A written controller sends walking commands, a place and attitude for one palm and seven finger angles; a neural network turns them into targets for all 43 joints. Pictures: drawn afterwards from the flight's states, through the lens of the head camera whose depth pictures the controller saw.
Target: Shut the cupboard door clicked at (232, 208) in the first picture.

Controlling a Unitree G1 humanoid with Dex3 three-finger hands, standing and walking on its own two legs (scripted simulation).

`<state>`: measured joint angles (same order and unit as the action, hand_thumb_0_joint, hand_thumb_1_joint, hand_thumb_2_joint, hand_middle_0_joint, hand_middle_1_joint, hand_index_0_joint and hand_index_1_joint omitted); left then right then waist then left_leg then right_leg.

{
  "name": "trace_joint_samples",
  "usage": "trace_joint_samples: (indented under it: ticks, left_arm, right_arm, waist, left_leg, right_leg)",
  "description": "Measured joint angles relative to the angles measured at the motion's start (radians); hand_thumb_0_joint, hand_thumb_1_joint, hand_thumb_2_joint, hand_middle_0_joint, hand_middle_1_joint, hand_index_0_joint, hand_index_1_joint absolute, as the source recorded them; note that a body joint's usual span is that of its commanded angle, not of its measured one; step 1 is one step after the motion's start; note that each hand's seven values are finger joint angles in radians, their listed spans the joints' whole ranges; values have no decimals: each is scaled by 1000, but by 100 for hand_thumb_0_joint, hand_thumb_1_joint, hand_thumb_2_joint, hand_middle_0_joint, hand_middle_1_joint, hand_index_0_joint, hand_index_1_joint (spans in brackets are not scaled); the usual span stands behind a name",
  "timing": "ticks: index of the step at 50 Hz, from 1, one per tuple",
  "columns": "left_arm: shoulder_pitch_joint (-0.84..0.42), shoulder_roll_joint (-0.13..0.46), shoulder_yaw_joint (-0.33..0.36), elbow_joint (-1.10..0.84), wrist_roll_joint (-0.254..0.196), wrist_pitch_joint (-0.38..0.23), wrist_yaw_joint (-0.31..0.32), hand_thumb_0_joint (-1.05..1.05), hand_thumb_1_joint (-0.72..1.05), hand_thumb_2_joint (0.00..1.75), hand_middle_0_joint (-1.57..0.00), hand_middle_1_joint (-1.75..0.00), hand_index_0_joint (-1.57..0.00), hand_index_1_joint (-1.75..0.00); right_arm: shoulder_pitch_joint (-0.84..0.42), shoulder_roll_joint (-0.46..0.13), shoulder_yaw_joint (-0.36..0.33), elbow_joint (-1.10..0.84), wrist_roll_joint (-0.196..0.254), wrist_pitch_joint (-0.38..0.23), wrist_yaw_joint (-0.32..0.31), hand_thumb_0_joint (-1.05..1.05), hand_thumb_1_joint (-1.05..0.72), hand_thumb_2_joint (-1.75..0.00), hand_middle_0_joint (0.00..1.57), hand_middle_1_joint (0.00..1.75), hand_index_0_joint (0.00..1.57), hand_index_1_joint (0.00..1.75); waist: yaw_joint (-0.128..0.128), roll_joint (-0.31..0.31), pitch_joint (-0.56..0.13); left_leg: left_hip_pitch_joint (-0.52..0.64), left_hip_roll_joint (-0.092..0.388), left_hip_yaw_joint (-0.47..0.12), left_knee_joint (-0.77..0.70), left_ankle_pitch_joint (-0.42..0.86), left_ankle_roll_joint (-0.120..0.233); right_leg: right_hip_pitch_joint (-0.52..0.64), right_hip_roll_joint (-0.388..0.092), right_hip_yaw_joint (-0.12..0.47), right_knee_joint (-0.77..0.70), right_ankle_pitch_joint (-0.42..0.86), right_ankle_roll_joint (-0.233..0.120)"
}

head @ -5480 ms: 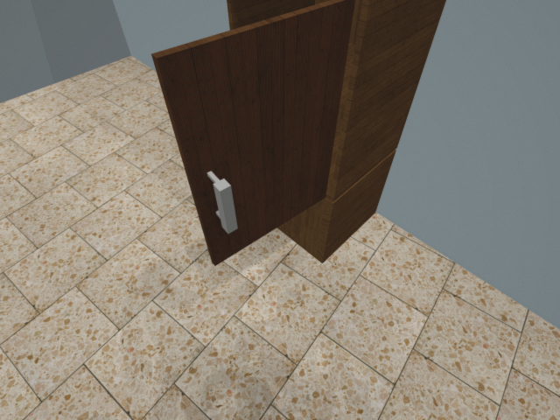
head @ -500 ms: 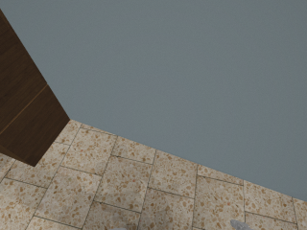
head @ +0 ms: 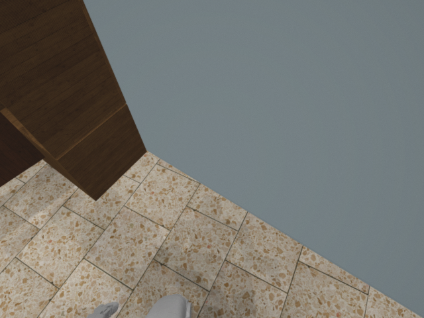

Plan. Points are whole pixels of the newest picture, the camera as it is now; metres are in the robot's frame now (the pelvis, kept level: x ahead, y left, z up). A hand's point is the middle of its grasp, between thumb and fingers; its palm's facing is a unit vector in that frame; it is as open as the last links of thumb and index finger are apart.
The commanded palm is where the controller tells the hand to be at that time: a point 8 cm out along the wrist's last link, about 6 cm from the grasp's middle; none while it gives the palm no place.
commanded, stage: turn to face it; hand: left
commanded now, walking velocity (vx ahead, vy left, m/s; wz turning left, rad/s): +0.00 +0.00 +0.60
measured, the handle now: out of the picture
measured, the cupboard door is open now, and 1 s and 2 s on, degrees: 83 83 83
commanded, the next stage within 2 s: take the last steps up to it in 1.28 s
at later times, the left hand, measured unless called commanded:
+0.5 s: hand out of the picture +0.05 +0.22 -0.16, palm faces +0.31 -0.90 -0.30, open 7.4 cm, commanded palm none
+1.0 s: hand out of the picture -0.06 +0.17 -0.19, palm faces +0.61 -0.75 -0.24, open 7.4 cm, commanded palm none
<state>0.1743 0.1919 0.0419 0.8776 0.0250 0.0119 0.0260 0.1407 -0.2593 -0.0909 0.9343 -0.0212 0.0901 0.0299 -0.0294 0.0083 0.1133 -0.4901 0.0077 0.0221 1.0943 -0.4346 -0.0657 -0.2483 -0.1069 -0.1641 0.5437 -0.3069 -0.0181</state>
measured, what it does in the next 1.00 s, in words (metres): steps on the spot, turning left: left foot, then right foot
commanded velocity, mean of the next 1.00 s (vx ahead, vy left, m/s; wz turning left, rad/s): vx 0.00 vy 0.00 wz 0.55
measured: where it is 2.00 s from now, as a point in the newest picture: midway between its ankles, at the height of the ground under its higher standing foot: outside the picture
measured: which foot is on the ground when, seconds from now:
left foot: up 0.00-0.16, down 0.18-0.52, up 0.54-0.88, down 0.90-1.00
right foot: down 0.00-0.18, up 0.20-0.52, down 0.54-0.90, up 0.92-1.00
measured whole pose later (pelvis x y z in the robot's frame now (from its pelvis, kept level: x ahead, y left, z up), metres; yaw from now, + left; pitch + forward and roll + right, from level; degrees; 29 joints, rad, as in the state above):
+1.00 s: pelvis +0.03 -0.03 -0.01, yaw +37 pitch +1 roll +1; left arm 0.19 0.25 0.07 0.94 0.01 0.06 0.02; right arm 0.10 -0.21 -0.05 0.90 -0.03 0.03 0.01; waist 0.01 -0.06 0.12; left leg -0.31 0.00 0.04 0.61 -0.32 0.02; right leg -0.43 -0.12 -0.10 1.04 -0.55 0.07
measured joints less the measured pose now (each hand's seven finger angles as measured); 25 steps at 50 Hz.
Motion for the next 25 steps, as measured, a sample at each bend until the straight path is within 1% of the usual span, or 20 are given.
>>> trace_joint_samples:
  ticks: [3,6,8,9,10,11,12,14,16,18,20,23,25]
  left_arm:
    - [10,-6,-3,6,2,-6,-3,0,91,90,-20,-30,-20,-30]
    - [21,-3,0,12,3,-10,-7,0,90,90,-20,-30,-21,-30]
    - [33,7,7,20,0,-8,-10,0,90,90,-20,-30,-21,-30]
    - [44,11,11,22,-4,-5,-12,0,90,90,-20,-30,-21,-30]
    - [47,21,16,28,-9,4,-14,0,90,90,-21,-30,-21,-30]
    - [43,34,20,34,-9,18,-13,0,90,90,-20,-30,-21,-30]
    - [36,44,24,41,-8,32,-10,0,90,90,-20,-30,-21,-30]
    - [19,57,31,56,-8,49,-7,1,91,90,-20,-30,-20,-30]
    - [4,65,36,57,-9,52,-10,1,91,90,-20,-30,-20,-30]
    - [-8,69,38,48,-10,49,-13,1,91,90,-20,-30,-20,-30]
    - [-18,71,38,36,-12,46,-13,1,91,90,-20,-30,-20,-30]
    - [-32,69,35,18,-13,39,-15,1,91,90,-20,-30,-20,-30]
    - [-37,65,31,6,-15,29,-17,1,91,90,-20,-30,-20,-30]
  right_arm:
    - [-6,14,9,-1,2,-3,4,1,-91,-90,19,30,20,30]
    - [-23,26,19,-5,5,-10,4,1,-91,-90,19,30,20,30]
    - [-32,32,25,-14,6,-19,4,1,-91,-90,19,30,20,30]
    - [-31,29,28,-24,4,-28,6,1,-90,-90,19,30,20,30]
    - [-33,32,27,-30,0,-39,5,1,-90,-90,19,30,20,30]
    - [-37,38,28,-33,-3,-46,2,0,-90,-90,20,30,20,30]
    - [-36,43,32,-36,-4,-52,-2,0,-90,-90,20,30,20,30]
    - [-26,47,36,-40,-7,-58,-15,0,-90,-90,20,30,20,30]
    - [-17,49,40,-35,-7,-59,-24,0,-90,-90,20,30,20,30]
    - [-7,48,43,-28,-8,-57,-28,0,-90,-90,20,30,20,30]
    - [1,46,42,-22,-10,-53,-26,0,-90,-90,20,30,20,30]
    - [10,40,37,-15,-12,-44,-22,0,-90,-90,20,30,20,30]
    - [15,34,31,-13,-11,-35,-21,0,-90,-90,20,30,20,30]
  waist:
    - [11,-26,2]
    - [28,-47,7]
    - [33,-59,6]
    - [34,-56,-2]
    - [31,-64,-6]
    - [33,-76,-2]
    - [37,-82,-1]
    - [39,-77,-4]
    - [42,-67,-6]
    - [43,-55,-7]
    - [42,-39,-9]
    - [32,-15,-11]
    - [25,4,-13]
  left_leg:
    - [59,9,33,-157,-15,-3]
    - [122,9,57,-309,-14,5]
    - [176,5,73,-438,52,16]
    - [208,8,73,-514,138,31]
    - [201,1,66,-516,162,53]
    - [188,-7,60,-489,143,71]
    - [182,-11,52,-473,121,82]
    - [184,-13,28,-483,109,87]
    - [197,-16,5,-523,133,77]
    - [209,-17,-16,-559,158,74]
    - [215,-15,-38,-581,173,68]
    - [206,-11,-74,-580,178,51]
    - [186,-10,-103,-553,168,36]
  right_leg:
    - [16,-19,-41,-15,0,1]
    - [15,-36,-82,9,-20,8]
    - [5,-50,-108,53,-47,18]
    - [-11,-55,-120,94,-69,24]
    - [-41,-62,-105,170,-118,44]
    - [-78,-56,-58,261,-185,57]
    - [-115,-41,-11,350,-227,67]
    - [-179,-11,57,486,-229,81]
    - [-221,4,101,551,-180,91]
    - [-237,12,126,543,-149,96]
    - [-229,19,139,481,-140,97]
    - [-182,36,144,332,-135,93]
    - [-124,54,136,199,-90,88]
